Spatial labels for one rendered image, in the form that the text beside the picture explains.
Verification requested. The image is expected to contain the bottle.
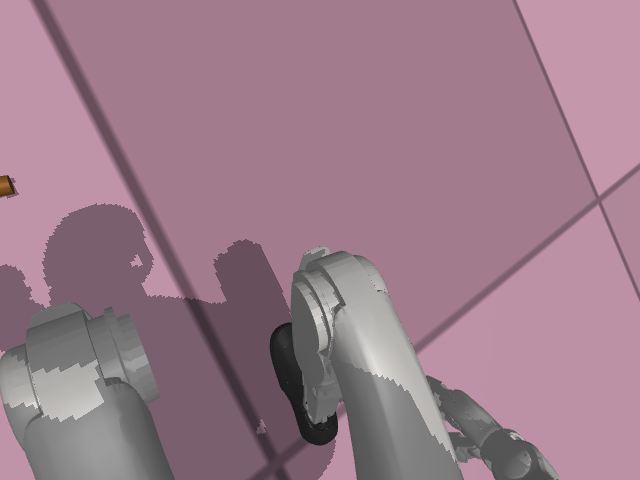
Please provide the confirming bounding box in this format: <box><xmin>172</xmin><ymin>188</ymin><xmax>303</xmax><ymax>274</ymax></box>
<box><xmin>0</xmin><ymin>175</ymin><xmax>15</xmax><ymax>196</ymax></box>

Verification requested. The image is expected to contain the right robot hand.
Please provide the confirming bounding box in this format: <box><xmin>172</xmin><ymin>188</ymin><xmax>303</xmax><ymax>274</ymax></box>
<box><xmin>426</xmin><ymin>375</ymin><xmax>503</xmax><ymax>463</ymax></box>

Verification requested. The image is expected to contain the right robot arm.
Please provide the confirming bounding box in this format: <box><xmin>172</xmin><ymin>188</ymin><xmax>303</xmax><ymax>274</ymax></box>
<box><xmin>480</xmin><ymin>429</ymin><xmax>560</xmax><ymax>480</ymax></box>

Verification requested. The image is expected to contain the right robot foot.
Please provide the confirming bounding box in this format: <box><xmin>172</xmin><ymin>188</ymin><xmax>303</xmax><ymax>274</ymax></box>
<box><xmin>270</xmin><ymin>323</ymin><xmax>338</xmax><ymax>445</ymax></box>

